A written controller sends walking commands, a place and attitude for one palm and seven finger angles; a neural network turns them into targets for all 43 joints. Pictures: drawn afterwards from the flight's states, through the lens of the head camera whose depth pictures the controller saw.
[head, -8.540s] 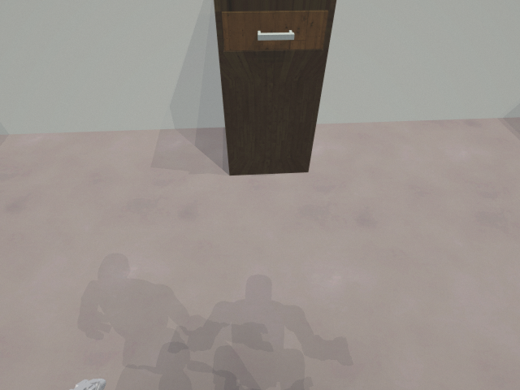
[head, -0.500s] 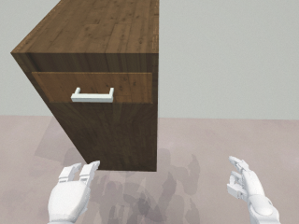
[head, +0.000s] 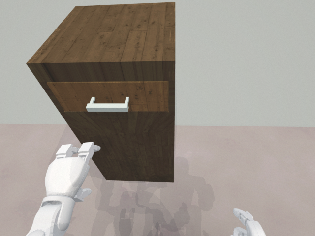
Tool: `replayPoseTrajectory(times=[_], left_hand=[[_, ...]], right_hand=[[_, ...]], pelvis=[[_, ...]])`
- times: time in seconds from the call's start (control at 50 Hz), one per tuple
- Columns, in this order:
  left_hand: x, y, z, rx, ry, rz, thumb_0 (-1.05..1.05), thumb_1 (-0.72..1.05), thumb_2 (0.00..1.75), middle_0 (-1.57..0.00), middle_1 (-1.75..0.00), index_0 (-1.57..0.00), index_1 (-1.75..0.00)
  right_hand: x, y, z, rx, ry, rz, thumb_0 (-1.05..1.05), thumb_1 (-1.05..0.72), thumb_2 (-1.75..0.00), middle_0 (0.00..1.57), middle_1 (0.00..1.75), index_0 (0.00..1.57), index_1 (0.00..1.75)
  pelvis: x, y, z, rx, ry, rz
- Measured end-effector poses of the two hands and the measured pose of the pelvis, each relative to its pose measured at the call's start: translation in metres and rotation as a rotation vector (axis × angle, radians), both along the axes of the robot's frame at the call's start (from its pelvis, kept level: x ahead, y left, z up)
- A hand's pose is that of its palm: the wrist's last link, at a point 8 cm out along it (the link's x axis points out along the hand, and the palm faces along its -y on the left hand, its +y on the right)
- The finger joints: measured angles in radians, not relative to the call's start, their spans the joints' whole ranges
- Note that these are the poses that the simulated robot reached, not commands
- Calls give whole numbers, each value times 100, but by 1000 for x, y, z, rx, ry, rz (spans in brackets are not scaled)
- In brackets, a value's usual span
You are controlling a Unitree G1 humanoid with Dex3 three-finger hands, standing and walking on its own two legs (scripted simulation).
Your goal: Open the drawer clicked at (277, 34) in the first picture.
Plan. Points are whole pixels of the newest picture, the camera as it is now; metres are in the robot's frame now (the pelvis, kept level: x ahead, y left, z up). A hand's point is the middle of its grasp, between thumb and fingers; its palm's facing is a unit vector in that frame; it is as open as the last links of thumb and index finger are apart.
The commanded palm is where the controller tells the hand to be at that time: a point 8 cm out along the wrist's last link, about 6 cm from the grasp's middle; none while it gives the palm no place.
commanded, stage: raise the hand with hooked fingers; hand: left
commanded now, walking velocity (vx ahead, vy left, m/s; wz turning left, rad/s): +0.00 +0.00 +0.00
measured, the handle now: (108, 103) +0.51 +0.24 +0.01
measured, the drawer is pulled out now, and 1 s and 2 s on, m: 0.00 0.00 0.00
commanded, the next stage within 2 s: move the hooked fingers above the handle in 1.00 s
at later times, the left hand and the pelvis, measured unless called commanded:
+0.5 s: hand (66, 139) +0.29 +0.25 +0.11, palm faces +0.09 -0.06 -0.99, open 13.7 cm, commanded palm +0.27 +0.26 +0.17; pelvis +0.00 +0.01 +0.01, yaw +2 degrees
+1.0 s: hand (68, 132) +0.30 +0.25 +0.12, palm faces +0.09 -0.07 -0.99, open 13.8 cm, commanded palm +0.27 +0.25 +0.18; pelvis +0.00 +0.00 +0.02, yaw +2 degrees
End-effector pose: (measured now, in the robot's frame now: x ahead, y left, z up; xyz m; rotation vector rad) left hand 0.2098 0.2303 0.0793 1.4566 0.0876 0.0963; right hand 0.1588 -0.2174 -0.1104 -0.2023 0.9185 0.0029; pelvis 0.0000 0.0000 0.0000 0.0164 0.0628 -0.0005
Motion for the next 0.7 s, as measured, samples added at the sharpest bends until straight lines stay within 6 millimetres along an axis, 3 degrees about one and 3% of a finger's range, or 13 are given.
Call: replayPoseTrajectory(times=[0.08, 0.18, 0.42, 0.56, 0.7], left_hand=[[7, 10, 12, 9, -45, 8, 0, -5, 49, -29, -91, -29, -91], [21, 17, 30, 11, -84, 26, 0, -16, 44, -30, -99, -30, -98], [50, 21, 70, 34, -77, 3, 0, -42, 33, -32, -115, -32, -115], [64, 27, 93, 58, -74, -12, 0, -47, 30, -32, -119, -32, -119], [78, 32, 110, 65, -61, -24, 0, -49, 30, -32, -120, -32, -120]], right_hand=[[1, -12, 3, -35, 1, -26, 1, -91, -89, 20, 30, 20, 30], [17, -13, 14, -44, -49, -36, 1, -91, -90, 20, 30, 20, 30], [60, 25, 38, 23, -150, 41, 1, -91, -90, 20, 30, 20, 30], [58, 34, 32, 46, -110, 67, 1, -91, -90, 20, 30, 20, 30], [42, 23, 22, 43, -48, 44, 1, -91, -89, 20, 30, 20, 30]], pelvis=[[1, 5, 2, -2, -7, 3], [1, 9, 5, -3, -25, 7], [3, 12, 13, -6, -67, 20], [5, 11, 15, -9, -74, 32], [5, 10, 17, -9, -65, 35]])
